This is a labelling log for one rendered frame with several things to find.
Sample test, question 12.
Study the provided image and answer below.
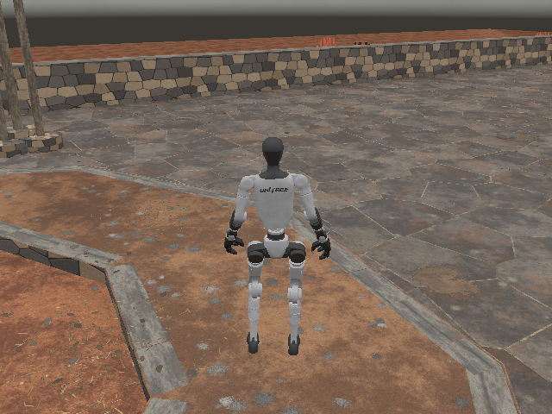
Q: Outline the right robot shin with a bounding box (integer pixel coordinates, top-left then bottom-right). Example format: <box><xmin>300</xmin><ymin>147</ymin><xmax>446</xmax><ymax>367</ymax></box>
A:
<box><xmin>289</xmin><ymin>288</ymin><xmax>302</xmax><ymax>344</ymax></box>

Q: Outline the robot right hand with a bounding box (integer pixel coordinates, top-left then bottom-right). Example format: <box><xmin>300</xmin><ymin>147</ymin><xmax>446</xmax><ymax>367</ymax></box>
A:
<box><xmin>311</xmin><ymin>238</ymin><xmax>331</xmax><ymax>260</ymax></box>

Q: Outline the robot right upper arm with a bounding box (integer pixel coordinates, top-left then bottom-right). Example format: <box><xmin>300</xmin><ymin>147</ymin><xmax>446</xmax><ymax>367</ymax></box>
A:
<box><xmin>292</xmin><ymin>173</ymin><xmax>317</xmax><ymax>221</ymax></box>

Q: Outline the robot left hand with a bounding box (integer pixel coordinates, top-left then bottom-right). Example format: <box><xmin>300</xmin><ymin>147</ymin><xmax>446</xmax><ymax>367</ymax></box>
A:
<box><xmin>224</xmin><ymin>237</ymin><xmax>244</xmax><ymax>254</ymax></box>

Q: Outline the robot right forearm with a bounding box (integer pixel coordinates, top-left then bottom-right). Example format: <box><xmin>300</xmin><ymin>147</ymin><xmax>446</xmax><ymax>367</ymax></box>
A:
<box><xmin>310</xmin><ymin>207</ymin><xmax>328</xmax><ymax>243</ymax></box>

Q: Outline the robot left forearm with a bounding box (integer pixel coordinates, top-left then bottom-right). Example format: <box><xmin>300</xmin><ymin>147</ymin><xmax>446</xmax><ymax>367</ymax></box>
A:
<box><xmin>226</xmin><ymin>210</ymin><xmax>242</xmax><ymax>241</ymax></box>

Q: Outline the robot head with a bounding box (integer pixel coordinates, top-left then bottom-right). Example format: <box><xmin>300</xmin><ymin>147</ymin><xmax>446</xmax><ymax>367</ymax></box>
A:
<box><xmin>259</xmin><ymin>137</ymin><xmax>289</xmax><ymax>179</ymax></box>

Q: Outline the robot left upper arm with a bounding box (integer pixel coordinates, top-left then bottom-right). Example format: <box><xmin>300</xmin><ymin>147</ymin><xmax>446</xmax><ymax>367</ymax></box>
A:
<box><xmin>234</xmin><ymin>175</ymin><xmax>256</xmax><ymax>223</ymax></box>

